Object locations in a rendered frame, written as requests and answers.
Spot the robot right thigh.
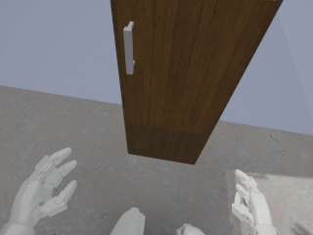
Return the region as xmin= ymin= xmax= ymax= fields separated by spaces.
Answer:
xmin=175 ymin=225 xmax=204 ymax=235

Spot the robot left hand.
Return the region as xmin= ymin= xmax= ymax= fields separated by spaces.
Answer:
xmin=9 ymin=147 xmax=77 ymax=228

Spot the cupboard door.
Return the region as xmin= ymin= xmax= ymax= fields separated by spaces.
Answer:
xmin=115 ymin=0 xmax=277 ymax=135

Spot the robot left thigh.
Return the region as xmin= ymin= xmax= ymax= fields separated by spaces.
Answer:
xmin=110 ymin=211 xmax=146 ymax=235

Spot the robot right hand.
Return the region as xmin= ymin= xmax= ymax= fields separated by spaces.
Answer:
xmin=232 ymin=169 xmax=274 ymax=229

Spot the robot right forearm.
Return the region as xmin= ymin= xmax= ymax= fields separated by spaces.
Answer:
xmin=252 ymin=223 xmax=280 ymax=235

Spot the handle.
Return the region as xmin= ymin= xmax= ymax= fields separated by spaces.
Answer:
xmin=123 ymin=21 xmax=135 ymax=75

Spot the robot left forearm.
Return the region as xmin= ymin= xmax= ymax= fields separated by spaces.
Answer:
xmin=0 ymin=222 xmax=35 ymax=235

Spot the robot thigh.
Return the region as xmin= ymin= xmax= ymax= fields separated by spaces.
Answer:
xmin=175 ymin=225 xmax=204 ymax=235
xmin=110 ymin=211 xmax=146 ymax=235

